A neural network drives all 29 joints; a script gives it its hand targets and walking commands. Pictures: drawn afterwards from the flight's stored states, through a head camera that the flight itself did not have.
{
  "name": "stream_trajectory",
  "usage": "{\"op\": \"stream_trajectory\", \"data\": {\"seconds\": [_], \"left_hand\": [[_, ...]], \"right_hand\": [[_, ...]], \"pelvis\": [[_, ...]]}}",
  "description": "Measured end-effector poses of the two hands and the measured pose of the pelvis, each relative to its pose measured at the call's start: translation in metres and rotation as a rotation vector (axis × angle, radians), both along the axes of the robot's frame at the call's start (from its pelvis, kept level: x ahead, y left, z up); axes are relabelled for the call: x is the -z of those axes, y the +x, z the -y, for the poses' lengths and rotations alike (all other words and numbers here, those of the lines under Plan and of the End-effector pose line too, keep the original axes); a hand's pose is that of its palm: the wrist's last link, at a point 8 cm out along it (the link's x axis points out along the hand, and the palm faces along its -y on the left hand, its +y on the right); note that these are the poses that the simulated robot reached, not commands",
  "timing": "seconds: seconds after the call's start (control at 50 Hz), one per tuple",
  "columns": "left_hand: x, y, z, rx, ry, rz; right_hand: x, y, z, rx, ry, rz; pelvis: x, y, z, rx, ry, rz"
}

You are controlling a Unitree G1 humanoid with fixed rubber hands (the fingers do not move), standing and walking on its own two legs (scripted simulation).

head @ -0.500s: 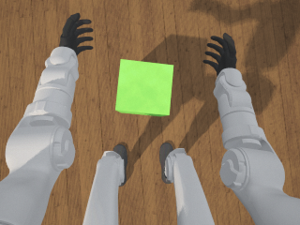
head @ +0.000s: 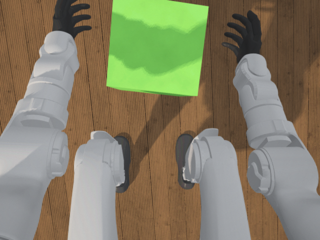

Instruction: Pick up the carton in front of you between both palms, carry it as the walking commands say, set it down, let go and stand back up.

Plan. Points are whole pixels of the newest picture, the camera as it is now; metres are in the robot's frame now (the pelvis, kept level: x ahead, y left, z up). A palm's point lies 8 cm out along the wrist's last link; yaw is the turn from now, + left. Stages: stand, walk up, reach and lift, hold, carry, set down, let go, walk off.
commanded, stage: reach and lift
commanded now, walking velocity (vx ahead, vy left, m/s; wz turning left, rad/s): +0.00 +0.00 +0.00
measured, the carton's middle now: (154, 57) +0.51 +0.00 -0.30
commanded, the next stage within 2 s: none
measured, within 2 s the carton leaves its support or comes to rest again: leaves its support in 1.12 s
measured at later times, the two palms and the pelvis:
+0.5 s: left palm (89, 37) +0.54 +0.17 -0.24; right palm (230, 54) +0.51 -0.19 -0.23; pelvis -0.01 +0.00 -0.06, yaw -1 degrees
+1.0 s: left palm (97, 35) +0.54 +0.15 -0.23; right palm (217, 48) +0.52 -0.15 -0.22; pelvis -0.01 +0.00 -0.06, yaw -1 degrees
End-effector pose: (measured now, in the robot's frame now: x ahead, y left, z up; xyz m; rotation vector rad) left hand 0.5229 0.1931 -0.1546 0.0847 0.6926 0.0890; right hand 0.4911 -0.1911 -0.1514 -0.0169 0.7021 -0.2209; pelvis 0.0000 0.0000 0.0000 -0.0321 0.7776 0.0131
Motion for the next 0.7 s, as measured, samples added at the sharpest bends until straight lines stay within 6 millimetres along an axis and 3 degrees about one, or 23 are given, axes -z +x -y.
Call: {"op": "stream_trajectory", "data": {"seconds": [0.2, 0.32, 0.48, 0.7], "left_hand": [[0.066, 0.000, 0.006, -0.004, -0.005, -0.056], [0.094, 0.004, 0.010, 0.014, -0.006, -0.043], [0.088, 0.015, 0.023, 0.046, -0.021, -0.013], [0.076, 0.012, 0.031, 0.057, -0.022, -0.041]], "right_hand": [[0.068, 0.001, -0.008, -0.012, 0.006, -0.063], [0.086, 0.012, 0.003, -0.003, -0.014, -0.049], [0.082, 0.016, -0.001, 0.001, -0.003, -0.039], [0.074, 0.011, -0.016, -0.022, 0.013, -0.045]], "pelvis": [[0.043, -0.015, 0.001, 0.002, 0.004, 0.096], [0.059, -0.014, 0.001, 0.010, 0.004, 0.123], [0.061, -0.007, 0.000, 0.015, 0.002, 0.130], [0.054, -0.005, -0.001, 0.008, 0.002, 0.103]]}}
